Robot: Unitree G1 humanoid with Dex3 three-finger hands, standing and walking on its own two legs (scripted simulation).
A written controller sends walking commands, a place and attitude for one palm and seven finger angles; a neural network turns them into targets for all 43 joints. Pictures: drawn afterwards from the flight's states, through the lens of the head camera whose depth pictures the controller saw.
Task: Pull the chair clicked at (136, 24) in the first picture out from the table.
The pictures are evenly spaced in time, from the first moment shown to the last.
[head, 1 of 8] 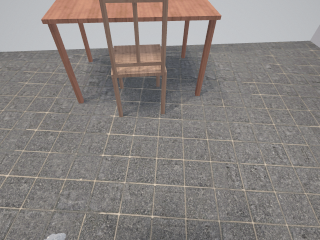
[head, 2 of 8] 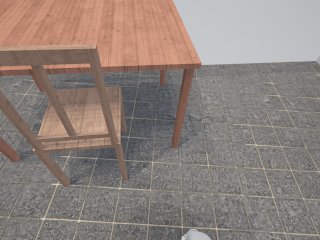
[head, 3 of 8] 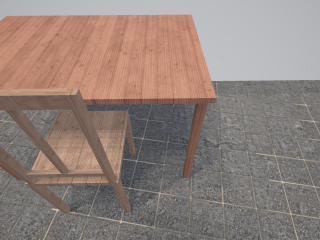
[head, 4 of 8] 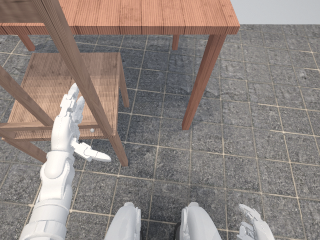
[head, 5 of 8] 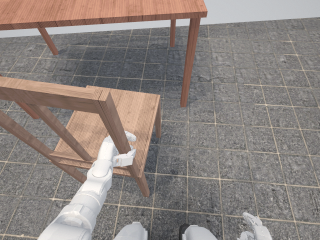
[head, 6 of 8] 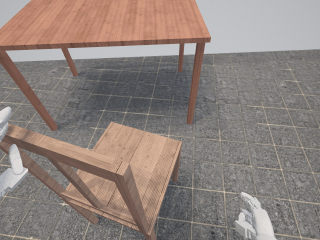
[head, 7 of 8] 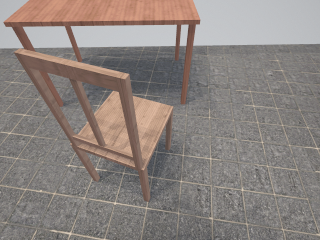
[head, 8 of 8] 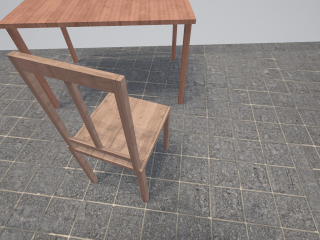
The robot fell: no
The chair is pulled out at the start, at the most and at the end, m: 0.00 0.60 0.58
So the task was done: yes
